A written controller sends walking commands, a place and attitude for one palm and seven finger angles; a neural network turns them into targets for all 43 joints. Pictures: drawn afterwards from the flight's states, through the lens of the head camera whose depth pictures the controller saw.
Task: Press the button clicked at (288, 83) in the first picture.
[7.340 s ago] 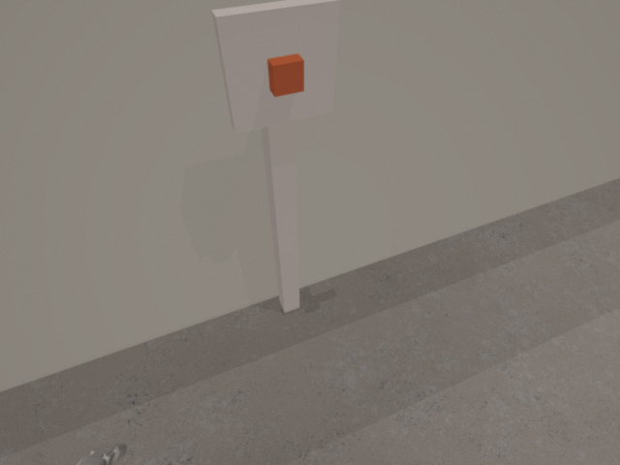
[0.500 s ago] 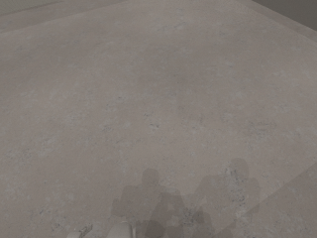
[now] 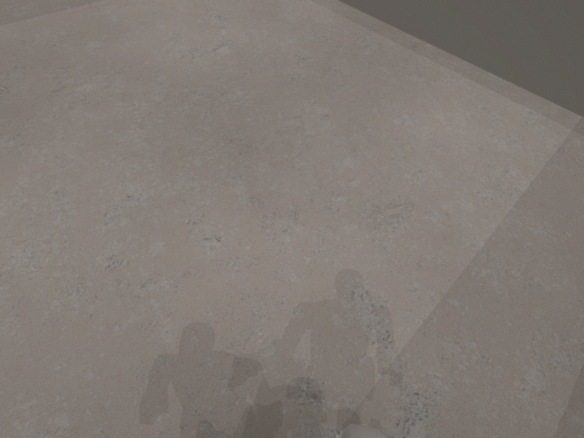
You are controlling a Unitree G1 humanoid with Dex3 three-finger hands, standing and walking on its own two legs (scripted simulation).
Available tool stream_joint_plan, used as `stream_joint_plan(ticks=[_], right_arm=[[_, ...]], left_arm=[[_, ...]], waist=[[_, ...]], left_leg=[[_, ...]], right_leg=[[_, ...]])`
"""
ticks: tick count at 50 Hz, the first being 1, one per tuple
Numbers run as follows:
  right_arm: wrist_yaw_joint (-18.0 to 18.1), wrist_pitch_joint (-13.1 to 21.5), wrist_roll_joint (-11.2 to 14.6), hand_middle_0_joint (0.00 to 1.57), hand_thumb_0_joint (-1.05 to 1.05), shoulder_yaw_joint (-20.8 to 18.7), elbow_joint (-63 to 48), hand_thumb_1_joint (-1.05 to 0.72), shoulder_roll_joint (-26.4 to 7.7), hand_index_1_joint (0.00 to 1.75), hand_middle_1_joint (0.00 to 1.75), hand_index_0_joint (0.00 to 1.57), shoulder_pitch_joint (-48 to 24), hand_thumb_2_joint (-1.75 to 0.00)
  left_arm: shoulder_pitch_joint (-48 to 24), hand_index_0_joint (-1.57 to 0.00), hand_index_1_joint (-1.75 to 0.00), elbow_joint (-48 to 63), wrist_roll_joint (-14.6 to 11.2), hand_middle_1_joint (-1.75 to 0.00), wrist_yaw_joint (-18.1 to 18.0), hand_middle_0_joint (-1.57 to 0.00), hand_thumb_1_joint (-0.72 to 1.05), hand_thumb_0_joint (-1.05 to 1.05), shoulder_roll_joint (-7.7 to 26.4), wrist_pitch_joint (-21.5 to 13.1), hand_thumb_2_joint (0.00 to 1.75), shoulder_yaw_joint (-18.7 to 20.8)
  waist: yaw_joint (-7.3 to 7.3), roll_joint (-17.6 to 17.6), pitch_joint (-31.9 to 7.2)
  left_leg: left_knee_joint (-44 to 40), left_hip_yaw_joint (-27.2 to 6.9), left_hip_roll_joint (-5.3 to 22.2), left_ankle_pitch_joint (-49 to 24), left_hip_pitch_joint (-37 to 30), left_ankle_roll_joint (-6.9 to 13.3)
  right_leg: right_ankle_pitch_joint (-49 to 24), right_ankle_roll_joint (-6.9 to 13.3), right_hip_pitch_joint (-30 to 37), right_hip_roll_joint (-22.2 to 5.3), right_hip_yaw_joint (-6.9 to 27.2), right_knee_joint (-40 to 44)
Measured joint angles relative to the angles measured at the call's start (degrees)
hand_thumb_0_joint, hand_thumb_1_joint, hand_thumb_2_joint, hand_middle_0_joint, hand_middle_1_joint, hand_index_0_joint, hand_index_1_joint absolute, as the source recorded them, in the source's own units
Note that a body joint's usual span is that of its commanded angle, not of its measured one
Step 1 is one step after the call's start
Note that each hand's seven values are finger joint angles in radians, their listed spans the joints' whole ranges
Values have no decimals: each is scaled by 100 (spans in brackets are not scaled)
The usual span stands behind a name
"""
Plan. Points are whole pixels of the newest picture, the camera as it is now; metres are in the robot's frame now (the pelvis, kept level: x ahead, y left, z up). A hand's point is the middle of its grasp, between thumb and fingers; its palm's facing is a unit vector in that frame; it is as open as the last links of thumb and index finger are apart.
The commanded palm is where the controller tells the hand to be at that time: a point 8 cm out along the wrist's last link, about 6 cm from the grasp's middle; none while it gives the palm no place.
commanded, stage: turn to face it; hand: left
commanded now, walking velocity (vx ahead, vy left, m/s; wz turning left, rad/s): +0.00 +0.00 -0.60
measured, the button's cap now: out of the picture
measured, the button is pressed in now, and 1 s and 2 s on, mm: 0 0 0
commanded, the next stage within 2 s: none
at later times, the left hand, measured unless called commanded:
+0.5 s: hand (226, 430) +0.15 +0.10 -0.15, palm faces -0.29 -0.92 -0.26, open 7.4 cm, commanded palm none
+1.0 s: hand (215, 416) +0.17 +0.12 -0.17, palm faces -0.54 -0.82 -0.21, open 7.4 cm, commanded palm none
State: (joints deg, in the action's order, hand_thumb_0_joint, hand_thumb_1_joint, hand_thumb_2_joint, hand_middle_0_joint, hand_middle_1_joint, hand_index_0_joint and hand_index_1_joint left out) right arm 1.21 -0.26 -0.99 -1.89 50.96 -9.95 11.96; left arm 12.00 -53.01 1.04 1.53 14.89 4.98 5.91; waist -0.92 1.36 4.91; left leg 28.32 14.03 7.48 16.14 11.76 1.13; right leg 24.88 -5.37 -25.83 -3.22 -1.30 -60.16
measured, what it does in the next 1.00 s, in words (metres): steps on the spot, turning right: right foot, then left foot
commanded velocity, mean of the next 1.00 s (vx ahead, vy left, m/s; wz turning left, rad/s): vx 0.00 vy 0.00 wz -0.60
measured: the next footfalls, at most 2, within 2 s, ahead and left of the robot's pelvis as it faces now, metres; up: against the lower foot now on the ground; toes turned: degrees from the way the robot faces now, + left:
right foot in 0.18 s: +0.01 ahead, -0.15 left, +0.00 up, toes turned -14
left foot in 0.68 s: +0.08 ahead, +0.06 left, +0.00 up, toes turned -22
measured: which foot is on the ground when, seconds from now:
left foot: down 0.00-0.18, up 0.20-0.66, down 0.68-1.00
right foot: up 0.00-0.16, down 0.18-0.68, up 0.70-1.00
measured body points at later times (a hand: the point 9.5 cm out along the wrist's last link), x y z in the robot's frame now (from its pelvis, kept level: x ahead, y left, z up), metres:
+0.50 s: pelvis -0.01 -0.05 +0.00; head +0.01 -0.08 +0.45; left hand +0.16 +0.15 -0.13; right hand -0.02 -0.33 -0.15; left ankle +0.04 +0.10 -0.68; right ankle -0.03 -0.14 -0.74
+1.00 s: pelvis -0.01 -0.01 +0.00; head +0.03 -0.01 +0.45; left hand +0.20 +0.17 -0.16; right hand -0.10 -0.25 -0.13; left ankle +0.05 +0.07 -0.74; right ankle -0.13 -0.12 -0.68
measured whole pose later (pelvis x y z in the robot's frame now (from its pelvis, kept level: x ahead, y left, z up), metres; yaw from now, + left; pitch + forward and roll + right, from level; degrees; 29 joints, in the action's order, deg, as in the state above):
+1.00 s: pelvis -0.01 -0.01 +0.00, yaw -37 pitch +0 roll -2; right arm 1.2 -0.5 -1.1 -2.1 51.1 -10.3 12.6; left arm 11.3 -53.0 1.0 1.7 14.7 5.2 5.6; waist -0.5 1.0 4.9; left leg 28.2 13.2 7.3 15.3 12.4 0.8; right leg 25.5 -5.0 -24.0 -2.9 -1.2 -56.5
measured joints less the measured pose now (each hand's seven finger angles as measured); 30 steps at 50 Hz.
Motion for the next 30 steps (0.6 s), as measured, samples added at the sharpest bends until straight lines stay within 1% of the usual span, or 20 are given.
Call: stream_joint_plan(ticks=[3,6,7,8,9,10,11,12,13,14,16,19,23,26,30], right_arm=[[-27,-20,-15,21,0,-62,121,-90,-49,30,30,20,117,-89],[-54,-48,-30,21,0,-145,243,-90,-155,30,30,20,221,-89],[-61,-57,-30,21,0,-174,276,-90,-202,30,30,20,260,-89],[-68,-67,-23,21,0,-202,302,-90,-253,30,30,20,314,-89],[-82,-81,-3,21,0,-225,311,-90,-303,30,30,20,396,-89],[-84,-127,10,21,0,-247,342,-90,-382,30,30,20,414,-89],[-58,-206,20,21,0,-253,372,-91,-447,30,30,20,411,-89],[-23,-281,30,20,0,-253,404,-91,-485,30,30,20,395,-89],[3,-334,32,20,1,-249,427,-91,-504,30,30,20,367,-89],[14,-360,30,20,1,-246,435,-91,-515,30,30,20,332,-89],[11,-364,16,20,1,-235,408,-91,-517,30,30,20,251,-89],[-3,-342,5,20,1,-211,302,-91,-484,30,30,20,123,-90],[-24,-315,1,20,1,-180,181,-91,-436,30,30,20,-64,-90],[-25,-294,19,20,0,-150,116,-91,-398,30,30,20,-196,-90],[-8,-261,60,20,0,-117,21,-91,-338,30,30,20,-356,-90]], left_arm=[[-176,-19,-30,20,-2,-29,5,-19,91,1,-65,-7,90,-35],[-375,-19,-30,79,-4,-29,1,-19,91,1,-140,-68,90,-85],[-437,-19,-30,108,-5,-29,-2,-19,91,1,-162,-102,90,-104],[-485,-19,-30,145,-6,-29,-6,-19,91,1,-179,-150,90,-125],[-513,-19,-30,195,2,-29,-14,-19,91,1,-173,-222,90,-161],[-573,-20,-30,202,11,-29,-46,-19,91,1,-216,-307,90,-186],[-612,-20,-30,218,-8,-29,-79,-19,91,1,-256,-363,89,-221],[-620,-20,-30,240,-26,-29,-110,-19,91,1,-283,-400,89,-245],[-611,-20,-30,257,-40,-29,-140,-20,91,1,-301,-417,89,-257],[-594,-20,-30,264,-50,-29,-168,-20,91,1,-316,-413,89,-264],[-547,-20,-30,252,-58,-29,-199,-20,91,0,-330,-388,89,-282],[-468,-20,-30,210,-54,-30,-194,-20,90,0,-332,-361,89,-313],[-356,-20,-30,180,-45,-30,-159,-20,90,1,-341,-338,89,-333],[-264,-20,-30,166,-31,-30,-151,-20,90,1,-336,-319,89,-327],[-129,-20,-30,148,-14,-30,-156,-20,90,1,-286,-279,89,-295]], waist=[[102,-71,42],[205,-173,74],[235,-212,78],[255,-252,69],[271,-270,35],[292,-381,54],[322,-454,69],[329,-470,67],[322,-458,61],[311,-443,53],[303,-409,23],[292,-345,-30],[224,-297,-65],[140,-244,-71],[6,-133,-84]], left_leg=[[110,218,136,64,9,-73],[332,442,294,174,63,-182],[440,515,352,228,89,-230],[597,578,418,304,133,-287],[852,610,484,410,230,-352],[1304,409,542,756,412,-431],[1855,57,471,1157,646,-492],[2401,-266,338,1409,872,-532],[2871,-517,212,1462,1066,-566],[3207,-692,125,1355,1222,-600],[3484,-895,38,1037,1437,-674],[3411,-1051,-27,727,1597,-749],[3080,-1189,-121,549,1609,-773],[2660,-1224,-230,609,1468,-752],[1959,-1240,-436,761,1152,-658]], right_leg=[[90,43,237,-46,-147,644],[100,144,515,8,-299,1357],[-23,192,645,40,-352,1678],[-328,246,825,78,-411,2128],[-685,377,1013,100,-434,2575],[-687,530,986,183,-438,2546],[-605,642,940,233,-423,2434],[-548,716,928,257,-375,2398],[-548,762,954,278,-306,2443],[-597,788,1003,307,-233,2546],[-764,802,1104,368,-88,2793],[-960,848,1186,447,114,3060],[-1110,861,1193,574,361,3220],[-1171,846,1161,663,537,3243],[-1212,774,1055,775,780,3192]])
